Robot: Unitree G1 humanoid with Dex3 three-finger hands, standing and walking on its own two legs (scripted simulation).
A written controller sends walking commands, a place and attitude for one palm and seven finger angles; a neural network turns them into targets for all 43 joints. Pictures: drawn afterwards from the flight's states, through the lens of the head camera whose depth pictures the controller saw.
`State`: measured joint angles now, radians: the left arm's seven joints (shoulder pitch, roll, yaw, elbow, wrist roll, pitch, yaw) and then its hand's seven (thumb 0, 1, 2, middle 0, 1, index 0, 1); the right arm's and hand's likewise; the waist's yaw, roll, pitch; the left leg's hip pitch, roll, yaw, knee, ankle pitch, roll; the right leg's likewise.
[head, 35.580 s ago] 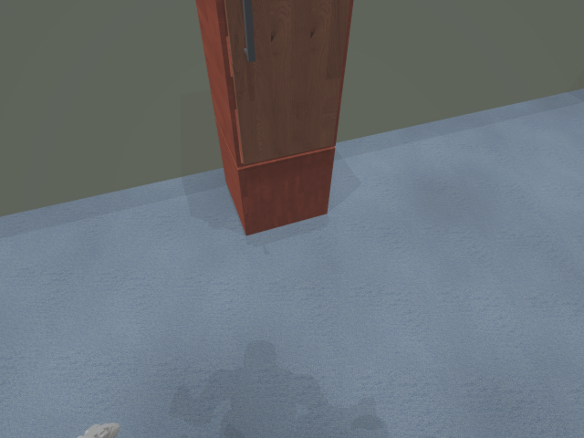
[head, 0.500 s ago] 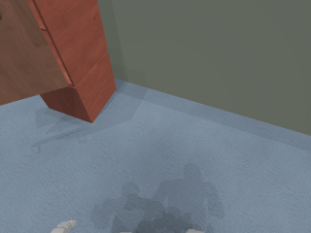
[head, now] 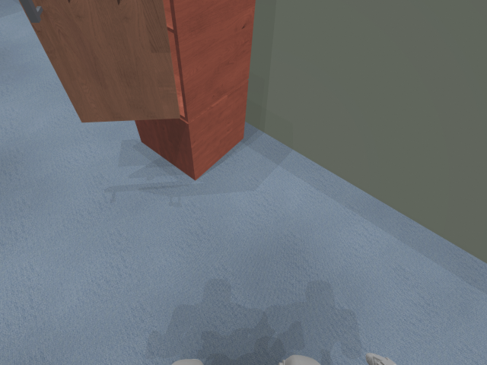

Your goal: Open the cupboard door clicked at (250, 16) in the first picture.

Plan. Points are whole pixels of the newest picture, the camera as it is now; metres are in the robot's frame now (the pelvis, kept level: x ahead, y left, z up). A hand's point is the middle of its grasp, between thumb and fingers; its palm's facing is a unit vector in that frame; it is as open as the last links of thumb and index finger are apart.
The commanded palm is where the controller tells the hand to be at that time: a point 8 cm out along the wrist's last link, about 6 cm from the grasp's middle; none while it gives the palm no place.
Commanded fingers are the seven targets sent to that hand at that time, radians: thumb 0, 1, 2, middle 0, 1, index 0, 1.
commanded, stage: turn to face it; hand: left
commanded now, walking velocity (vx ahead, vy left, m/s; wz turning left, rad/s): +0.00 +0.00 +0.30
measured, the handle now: out of the picture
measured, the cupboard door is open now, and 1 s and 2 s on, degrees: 46 46 46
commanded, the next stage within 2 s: take the last steps up to it in 0.22 s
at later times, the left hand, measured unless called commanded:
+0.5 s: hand out of the picture +0.02 +0.17 -0.16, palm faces +0.23 -0.96 -0.17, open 7.4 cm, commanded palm none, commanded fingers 0.00 0.90 0.90 -0.20 -0.30 -0.20 -0.30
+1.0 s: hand (103, 304) +0.23 +0.28 -0.15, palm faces +0.21 -0.96 -0.17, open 7.4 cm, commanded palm none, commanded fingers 0.00 0.90 0.90 -0.20 -0.30 -0.20 -0.30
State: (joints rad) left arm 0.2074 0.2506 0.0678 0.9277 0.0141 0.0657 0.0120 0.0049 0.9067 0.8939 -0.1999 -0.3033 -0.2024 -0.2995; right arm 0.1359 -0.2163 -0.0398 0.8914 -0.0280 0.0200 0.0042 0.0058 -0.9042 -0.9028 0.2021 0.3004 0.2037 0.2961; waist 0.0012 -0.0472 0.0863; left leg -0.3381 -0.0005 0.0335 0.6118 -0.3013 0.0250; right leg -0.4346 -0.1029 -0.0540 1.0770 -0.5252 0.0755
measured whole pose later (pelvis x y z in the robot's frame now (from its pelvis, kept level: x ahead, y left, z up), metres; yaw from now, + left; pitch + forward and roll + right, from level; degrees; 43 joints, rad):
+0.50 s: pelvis +0.03 -0.01 +0.01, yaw +11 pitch +1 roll +0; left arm 0.28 0.18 0.04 0.97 0.03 -0.02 0.00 0.00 0.90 0.89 -0.20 -0.30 -0.20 -0.30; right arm 0.16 -0.22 -0.05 0.99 -0.02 0.05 0.03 0.01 -0.91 -0.90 0.20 0.30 0.20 0.30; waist 0.03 -0.04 0.06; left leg -0.35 0.01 0.07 0.74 -0.46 -0.04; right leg -0.17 -0.11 -0.14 0.47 -0.30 0.05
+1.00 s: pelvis +0.15 +0.08 +0.01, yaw +14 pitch +0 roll -1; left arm 0.09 0.19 0.05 0.98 0.02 0.01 -0.02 0.00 0.91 0.89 -0.20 -0.30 -0.20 -0.30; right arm 0.46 -0.13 0.00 1.12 -0.03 -0.05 -0.02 0.01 -0.90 -0.90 0.20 0.30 0.20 0.30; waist -0.05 0.00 0.04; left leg 0.05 -0.10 0.05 0.27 -0.33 0.12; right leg -0.54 -0.09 -0.09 0.80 -0.24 0.01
